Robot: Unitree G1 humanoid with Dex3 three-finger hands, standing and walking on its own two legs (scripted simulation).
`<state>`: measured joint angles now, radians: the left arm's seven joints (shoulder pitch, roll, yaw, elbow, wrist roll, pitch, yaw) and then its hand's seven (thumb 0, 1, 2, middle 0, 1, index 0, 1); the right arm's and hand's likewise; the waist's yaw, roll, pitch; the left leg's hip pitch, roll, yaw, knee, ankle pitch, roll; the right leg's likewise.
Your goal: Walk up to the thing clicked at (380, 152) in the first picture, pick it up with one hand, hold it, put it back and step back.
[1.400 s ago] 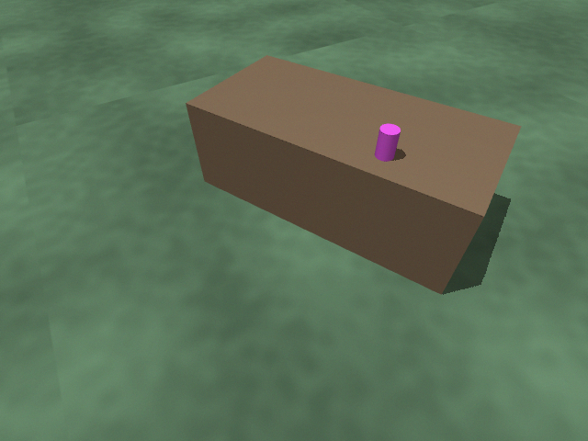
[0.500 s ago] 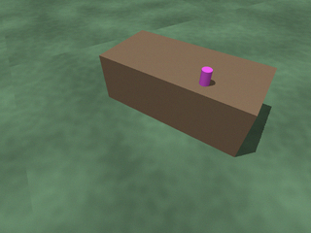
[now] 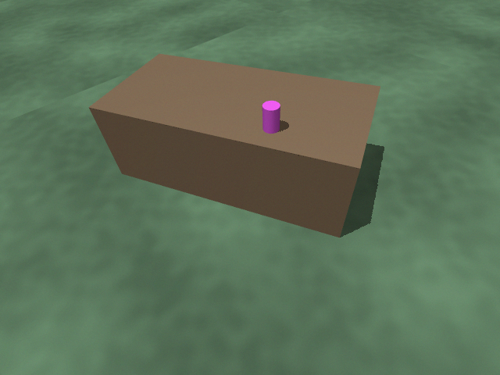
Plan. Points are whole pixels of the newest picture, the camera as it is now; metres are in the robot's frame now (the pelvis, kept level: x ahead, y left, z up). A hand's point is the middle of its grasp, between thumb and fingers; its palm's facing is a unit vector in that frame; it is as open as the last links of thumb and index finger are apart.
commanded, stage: walk up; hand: left
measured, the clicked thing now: (271, 117) +1.12 -0.03 -0.26
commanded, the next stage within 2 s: none
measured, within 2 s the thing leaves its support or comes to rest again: neither
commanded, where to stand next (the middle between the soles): +0.65 -0.07 m, yaw -22 degrees
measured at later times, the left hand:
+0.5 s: hand (142, 312) +0.29 +0.26 -0.16, palm faces -0.24 -0.91 -0.35, open 7.4 cm
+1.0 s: hand (196, 199) +0.56 +0.17 -0.11, palm faces -0.31 -0.85 -0.42, open 7.4 cm
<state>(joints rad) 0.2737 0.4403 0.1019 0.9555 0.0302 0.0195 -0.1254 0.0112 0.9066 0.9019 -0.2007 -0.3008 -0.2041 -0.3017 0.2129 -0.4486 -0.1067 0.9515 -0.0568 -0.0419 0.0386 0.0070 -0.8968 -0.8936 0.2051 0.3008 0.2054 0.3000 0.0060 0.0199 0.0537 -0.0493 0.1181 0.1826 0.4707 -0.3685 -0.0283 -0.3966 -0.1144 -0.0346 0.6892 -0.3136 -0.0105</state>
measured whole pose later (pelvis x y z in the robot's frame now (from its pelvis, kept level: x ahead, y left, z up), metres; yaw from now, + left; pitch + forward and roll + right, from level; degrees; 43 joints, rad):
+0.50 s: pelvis +0.20 +0.00 -0.01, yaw -11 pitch -2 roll +0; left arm 0.35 0.42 0.05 0.87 0.01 -0.05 -0.04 0.01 0.90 0.90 -0.20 -0.30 -0.21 -0.30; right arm 0.26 -0.40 -0.08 0.82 -0.02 -0.08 0.07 0.01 -0.90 -0.89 0.20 0.30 0.20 0.30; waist -0.01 -0.04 0.08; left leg -0.37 0.06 0.11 0.66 -0.26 0.02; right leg -0.34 0.02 0.09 1.08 -0.44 -0.05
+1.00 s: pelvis +0.39 -0.05 -0.01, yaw -18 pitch -3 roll +0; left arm 0.28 0.38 0.04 0.80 -0.01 -0.09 -0.04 0.01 0.90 0.90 -0.20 -0.30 -0.21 -0.30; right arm 0.32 -0.43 -0.05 0.83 -0.02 -0.02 0.06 0.01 -0.90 -0.89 0.20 0.30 0.20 0.30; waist -0.01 0.08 0.08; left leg -0.46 0.09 0.01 1.03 -0.39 0.01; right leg -0.30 0.01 -0.01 0.61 -0.26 -0.03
